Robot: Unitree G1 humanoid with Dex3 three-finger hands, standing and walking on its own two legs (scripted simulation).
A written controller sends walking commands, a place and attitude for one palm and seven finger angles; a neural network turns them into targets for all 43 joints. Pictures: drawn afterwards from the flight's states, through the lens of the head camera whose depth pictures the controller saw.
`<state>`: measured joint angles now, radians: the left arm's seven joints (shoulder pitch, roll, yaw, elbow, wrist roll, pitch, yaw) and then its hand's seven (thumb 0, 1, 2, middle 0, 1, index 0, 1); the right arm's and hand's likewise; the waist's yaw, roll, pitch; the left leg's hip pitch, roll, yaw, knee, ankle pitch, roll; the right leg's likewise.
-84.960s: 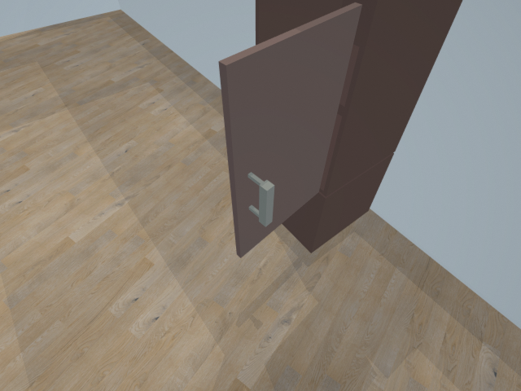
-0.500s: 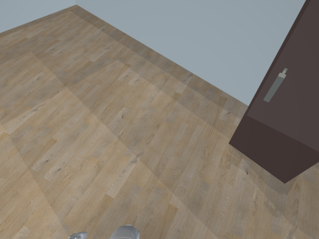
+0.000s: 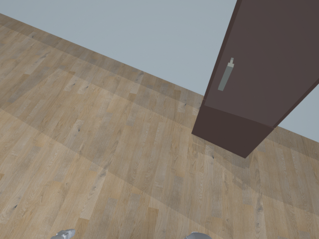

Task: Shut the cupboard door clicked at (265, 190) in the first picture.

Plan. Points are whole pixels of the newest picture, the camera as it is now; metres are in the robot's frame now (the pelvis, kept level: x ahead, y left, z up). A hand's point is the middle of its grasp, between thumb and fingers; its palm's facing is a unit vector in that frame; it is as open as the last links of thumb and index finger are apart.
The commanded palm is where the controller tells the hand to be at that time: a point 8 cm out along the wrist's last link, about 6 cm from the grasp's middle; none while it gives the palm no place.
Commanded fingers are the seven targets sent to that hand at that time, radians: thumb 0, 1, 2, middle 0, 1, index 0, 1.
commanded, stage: turn to face it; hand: left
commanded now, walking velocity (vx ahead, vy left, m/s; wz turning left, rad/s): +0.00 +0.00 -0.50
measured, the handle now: (226, 74) +0.76 -0.24 -0.09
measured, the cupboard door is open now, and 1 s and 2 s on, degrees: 7 7 7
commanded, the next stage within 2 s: take the last steps up to it in 0.46 s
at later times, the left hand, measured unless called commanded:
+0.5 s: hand (103, 227) +0.16 +0.17 -0.18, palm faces -0.16 -0.97 -0.19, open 7.4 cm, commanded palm none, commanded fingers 0.00 0.90 0.90 -0.20 -0.30 -0.20 -0.30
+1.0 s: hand (140, 194) +0.26 +0.08 -0.16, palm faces -0.32 -0.92 -0.22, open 7.4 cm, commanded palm none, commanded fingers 0.00 0.90 0.90 -0.20 -0.30 -0.20 -0.30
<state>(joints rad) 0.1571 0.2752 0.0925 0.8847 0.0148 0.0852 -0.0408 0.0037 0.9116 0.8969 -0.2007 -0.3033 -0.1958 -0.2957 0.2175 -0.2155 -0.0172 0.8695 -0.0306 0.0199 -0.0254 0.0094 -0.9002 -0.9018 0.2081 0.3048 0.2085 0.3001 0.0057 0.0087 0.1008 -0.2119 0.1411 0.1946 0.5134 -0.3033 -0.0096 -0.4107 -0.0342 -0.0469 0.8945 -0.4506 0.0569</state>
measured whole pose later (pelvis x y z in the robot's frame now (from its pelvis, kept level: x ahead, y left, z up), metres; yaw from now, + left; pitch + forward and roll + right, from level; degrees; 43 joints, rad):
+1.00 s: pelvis +0.11 -0.08 -0.01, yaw -20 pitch +0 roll -1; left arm 0.20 0.20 0.06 0.96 0.02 0.00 -0.03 0.00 0.91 0.90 -0.20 -0.30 -0.20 -0.30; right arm 0.35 -0.25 -0.06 1.07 -0.03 0.04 -0.02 0.01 -0.90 -0.90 0.21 0.30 0.20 0.30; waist -0.03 0.04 0.02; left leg -0.35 0.11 0.08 1.03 -0.51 -0.02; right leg -0.21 0.02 -0.10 0.52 -0.31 -0.05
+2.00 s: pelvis +0.28 -0.18 -0.02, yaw -20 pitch -1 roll -1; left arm 0.14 0.21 0.06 0.98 0.03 0.04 0.03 0.00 0.91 0.90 -0.21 -0.30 -0.20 -0.30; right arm 0.14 -0.23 -0.06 0.94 -0.01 0.03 -0.01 0.01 -0.91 -0.90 0.20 0.30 0.20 0.30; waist 0.01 -0.04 0.07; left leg -0.28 0.01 0.02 0.63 -0.34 -0.02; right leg -0.39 -0.12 -0.06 0.57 -0.18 0.06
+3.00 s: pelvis +0.24 -0.15 +0.00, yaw -23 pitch -1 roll +0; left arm 0.33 0.10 -0.01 1.15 0.01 0.00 0.05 0.00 0.91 0.90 -0.20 -0.30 -0.20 -0.30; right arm 0.33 -0.12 0.01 1.15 -0.01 0.00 -0.04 0.01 -0.91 -0.90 0.20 0.30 0.20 0.30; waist -0.02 -0.01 0.05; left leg -0.23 -0.02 0.08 0.39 -0.15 0.04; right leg -0.07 0.03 0.00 0.37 -0.29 -0.03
